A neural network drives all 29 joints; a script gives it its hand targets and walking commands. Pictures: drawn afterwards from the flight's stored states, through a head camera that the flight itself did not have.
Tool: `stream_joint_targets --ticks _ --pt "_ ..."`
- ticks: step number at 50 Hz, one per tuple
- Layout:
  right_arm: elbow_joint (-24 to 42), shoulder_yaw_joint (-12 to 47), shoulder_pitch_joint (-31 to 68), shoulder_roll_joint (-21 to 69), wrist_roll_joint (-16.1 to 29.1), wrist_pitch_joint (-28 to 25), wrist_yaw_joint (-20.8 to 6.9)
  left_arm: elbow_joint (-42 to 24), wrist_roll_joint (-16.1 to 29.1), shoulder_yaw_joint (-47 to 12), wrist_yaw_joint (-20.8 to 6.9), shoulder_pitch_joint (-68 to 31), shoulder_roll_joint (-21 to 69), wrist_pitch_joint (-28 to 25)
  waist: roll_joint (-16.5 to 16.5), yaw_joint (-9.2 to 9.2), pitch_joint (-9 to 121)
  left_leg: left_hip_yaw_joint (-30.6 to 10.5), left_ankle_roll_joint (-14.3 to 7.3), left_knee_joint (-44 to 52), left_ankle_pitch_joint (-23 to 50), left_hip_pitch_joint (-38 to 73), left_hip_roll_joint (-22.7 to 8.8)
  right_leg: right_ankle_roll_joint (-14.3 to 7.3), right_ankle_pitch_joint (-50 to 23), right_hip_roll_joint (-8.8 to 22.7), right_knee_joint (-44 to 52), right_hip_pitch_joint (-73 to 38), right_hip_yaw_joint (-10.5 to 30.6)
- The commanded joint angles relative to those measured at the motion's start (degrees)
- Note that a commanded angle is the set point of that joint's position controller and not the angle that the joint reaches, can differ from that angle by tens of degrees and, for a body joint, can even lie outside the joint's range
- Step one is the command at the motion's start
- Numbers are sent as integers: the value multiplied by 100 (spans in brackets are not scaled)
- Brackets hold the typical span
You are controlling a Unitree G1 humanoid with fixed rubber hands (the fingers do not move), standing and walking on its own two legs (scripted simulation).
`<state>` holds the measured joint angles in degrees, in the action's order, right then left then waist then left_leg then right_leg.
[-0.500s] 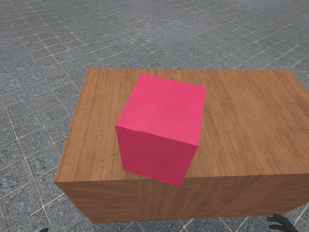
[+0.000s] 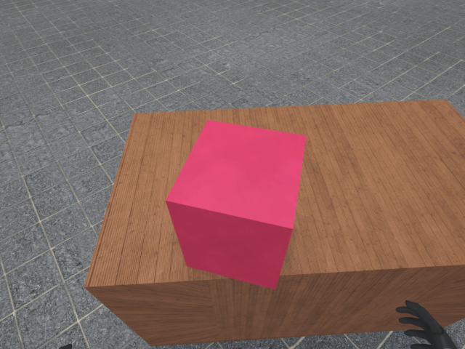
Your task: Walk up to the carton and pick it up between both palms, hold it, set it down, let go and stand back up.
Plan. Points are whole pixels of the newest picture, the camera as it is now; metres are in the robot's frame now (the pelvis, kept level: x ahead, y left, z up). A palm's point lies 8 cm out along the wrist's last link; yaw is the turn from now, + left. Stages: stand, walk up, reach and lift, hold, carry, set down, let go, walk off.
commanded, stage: walk up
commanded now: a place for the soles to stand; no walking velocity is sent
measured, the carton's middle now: (241, 206) +0.39 -0.01 -0.01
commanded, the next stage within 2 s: reach and lift in 0.28 s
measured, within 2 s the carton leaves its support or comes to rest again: neither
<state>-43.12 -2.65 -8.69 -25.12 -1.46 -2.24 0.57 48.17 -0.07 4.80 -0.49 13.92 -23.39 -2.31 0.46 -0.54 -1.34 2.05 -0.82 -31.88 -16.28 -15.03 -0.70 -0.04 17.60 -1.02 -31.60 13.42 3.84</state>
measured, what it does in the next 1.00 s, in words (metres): stands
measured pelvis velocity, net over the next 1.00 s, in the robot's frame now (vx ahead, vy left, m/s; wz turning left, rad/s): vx -0.01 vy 0.02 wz -0.02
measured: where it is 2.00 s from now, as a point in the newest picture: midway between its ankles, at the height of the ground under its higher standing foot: outside the picture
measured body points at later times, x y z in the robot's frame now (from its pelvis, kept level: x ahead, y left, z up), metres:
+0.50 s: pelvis -0.03 +0.00 -0.01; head +0.01 +0.01 +0.44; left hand +0.16 +0.31 -0.08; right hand +0.13 -0.33 -0.08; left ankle +0.01 +0.11 -0.73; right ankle -0.01 -0.13 -0.73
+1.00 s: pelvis -0.01 +0.02 +0.01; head +0.00 +0.06 +0.45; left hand +0.20 +0.31 -0.06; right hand +0.13 -0.26 -0.04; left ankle +0.01 +0.11 -0.73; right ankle -0.01 -0.13 -0.73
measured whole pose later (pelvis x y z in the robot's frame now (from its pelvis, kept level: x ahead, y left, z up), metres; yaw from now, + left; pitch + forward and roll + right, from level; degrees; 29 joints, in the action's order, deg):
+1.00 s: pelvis -0.01 +0.02 +0.01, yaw -1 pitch -2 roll -1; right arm -38.1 -4.3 -15.7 -15.5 2.2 -18.8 1.0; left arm 25.7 -0.1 4.7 -3.3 7.2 -23.4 9.8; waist -4.4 -0.5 -4.0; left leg 3.1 -1.5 -28.0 -13.8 -11.9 -0.6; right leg 1.0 12.9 -0.6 -23.8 8.9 4.8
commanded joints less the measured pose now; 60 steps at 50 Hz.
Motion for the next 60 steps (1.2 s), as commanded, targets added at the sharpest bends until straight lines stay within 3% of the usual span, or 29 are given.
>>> stream_joint_targets --ticks 1,2,4,8,9,12,14,15,18,19,21,24,27,29,30,31,34,35,38,39,42,44,48,49,50,51,52,55,60 --pt "-199 -120 201 -834 48 -41 -39 -147 -44 -9 76 -222 -1031 -77 112 56 637 -502 -271 451 1640 928 -617 -330 -2240 656 495 -152 698" --pt "-147 -105 260 -787 57 -44 -53 -157 -64 -66 66 -391 -986 -104 -184 -2 609 -563 -303 450 1476 858 -574 -355 -2066 621 459 -41 653" --pt "-126 -123 291 -864 88 -32 -45 -108 -60 -55 66 -242 -1073 -86 -270 -3 518 -509 -292 470 1229 1019 -647 -289 -1841 605 548 216 682" --pt "-206 -153 272 -817 -11 -25 -69 -210 -92 -30 62 -343 -1051 -44 83 1 475 -645 -315 686 435 848 -681 -366 -725 579 638 334 670" --pt "-188 -134 353 -778 -33 -35 -61 -206 -98 19 48 -364 -1004 -65 -173 94 134 -674 -369 638 694 647 -679 -346 -651 550 735 317 672" --pt "-151 -101 315 -783 16 -37 -81 -171 -55 -52 1 -363 -1066 -47 247 -22 251 -717 -307 933 -362 542 -587 -321 -344 493 830 414 718" --pt "-204 -160 315 -911 -17 -31 -94 -127 -149 -3 16 -472 -1108 -72 -112 -71 43 -612 -208 853 -35 557 -598 -378 -294 562 922 492 747" --pt "-1796 -792 1094 36 -656 -972 -300 -1644 -185 -87 186 -2483 -621 931 -358 -308 -784 256 200 222 -515 292 -200 -301 686 -9 199 1399 -695" --pt "-1722 -848 875 -367 -571 -1317 -501 -1953 -269 -19 288 -2074 -587 1575 -333 -286 -814 216 52 21 -645 565 -147 -477 1022 111 246 1696 -591" --pt "-1450 -812 801 -438 -443 -1461 -487 -2136 -364 1 275 -1968 -587 1707 -352 -157 -459 202 69 -137 -172 1111 -71 -526 635 164 373 1862 -630" --pt "-891 -853 519 -482 -209 -1585 -387 -2313 -282 -56 184 -1809 -576 1810 -737 -295 254 145 79 -251 119 1735 -18 -362 189 178 508 1705 -597" --pt "-281 -813 399 -355 -41 -1698 -250 -2486 -386 106 60 -1514 -605 1920 -583 -73 684 330 24 122 162 1479 84 -62 -703 60 550 581 -520" --pt "182 -729 111 -194 202 -1745 -151 -2656 -358 242 29 -1179 -648 1876 -385 54 766 314 72 413 733 1546 117 -50 -1447 55 740 10 -493" --pt "412 -495 -112 -41 324 -1709 -18 -2160 -435 399 -148 -912 -826 1823 -894 166 369 363 -6 510 687 1401 253 128 -1987 119 895 -293 -279" --pt "390 -433 -170 221 430 -1747 3 -2220 -386 259 -187 -891 -633 1778 -614 145 398 281 8 531 909 1450 294 185 -2296 174 904 -223 -315" --pt "707 -361 -273 209 447 -1742 53 -2253 -381 350 -223 -763 -708 1742 -835 213 321 310 -31 626 940 1339 296 217 -2524 157 891 -526 -298" --pt "604 -207 -464 369 476 -1693 135 -2121 -536 362 -310 -836 -746 1666 -538 192 103 306 -4 684 775 1680 320 194 -1984 151 1134 -203 -307" --pt "665 -124 -448 419 466 -1684 114 -2478 -445 410 -274 -885 -678 1598 -110 321 122 375 23 794 929 1618 281 149 -1838 131 1142 -356 -275" --pt "816 -167 -668 452 477 -1722 197 -2613 -405 433 -312 -757 -673 1478 -53 135 520 349 124 725 1237 1895 239 80 -2149 12 1039 -291 -365" --pt "964 -198 -604 492 459 -1750 193 -2762 -359 419 -271 -790 -619 1383 31 213 491 324 165 796 1189 1875 169 11 -1857 25 1188 -358 -374" --pt "1035 -242 -710 593 434 -1783 189 -2892 -167 238 -263 -634 -604 1206 248 46 211 370 218 998 1028 2014 80 -147 -1177 -12 1303 -255 -398" --pt "1307 -205 -732 551 493 -1783 164 -2789 -131 207 -291 -490 -478 1137 320 199 177 411 158 1112 844 1862 94 -178 -738 -27 1378 -333 -350" --pt "1645 -362 -716 682 524 -1724 183 -3071 77 79 -278 -448 -387 1030 578 167 65 415 265 1290 810 1570 22 -271 -619 -112 1382 -556 -453" --pt "1756 -264 -806 945 566 -1752 219 -3121 71 199 -309 -477 -498 899 614 294 126 450 261 1215 977 1518 35 -258 -796 -3 1397 -613 -356" --pt "1726 -384 -732 835 540 -1705 250 -3072 201 31 -351 -415 -447 874 483 75 75 367 271 1292 772 1569 23 -271 -660 -123 1396 -633 -412" --pt "1846 -296 -780 1086 569 -1710 293 -3183 204 104 -360 -440 -503 801 580 229 46 514 278 1224 910 1373 95 -307 -792 -8 1425 -690 -302" --pt "2275 -334 -750 982 654 -1754 339 -3304 394 48 -395 -521 -497 744 363 184 245 453 274 1298 778 1540 43 -308 -658 -59 1447 -710 -295" --pt "2240 -243 -997 1102 560 -1780 374 -3136 514 37 -501 -292 -423 494 182 186 87 484 186 1317 891 1722 86 -219 -726 -57 1453 -641 -341" --pt "2298 -156 -1180 1347 747 -1768 534 -3195 526 120 -695 -129 -527 257 465 197 -65 391 274 1368 987 1750 -46 -264 -658 -71 1514 -790 -291"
